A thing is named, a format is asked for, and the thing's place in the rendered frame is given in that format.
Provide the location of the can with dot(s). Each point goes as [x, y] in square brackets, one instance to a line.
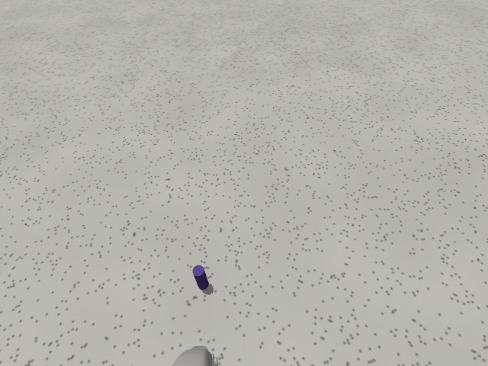
[200, 277]

